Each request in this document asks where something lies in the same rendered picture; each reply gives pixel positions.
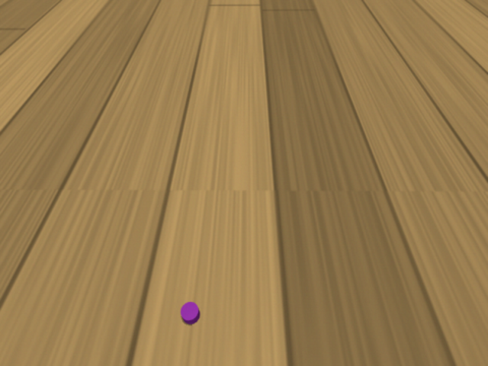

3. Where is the tin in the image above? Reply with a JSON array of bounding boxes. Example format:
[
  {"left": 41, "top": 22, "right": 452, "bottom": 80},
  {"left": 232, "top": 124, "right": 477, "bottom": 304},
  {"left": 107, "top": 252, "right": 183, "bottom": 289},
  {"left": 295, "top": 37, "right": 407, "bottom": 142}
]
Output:
[{"left": 181, "top": 302, "right": 200, "bottom": 324}]

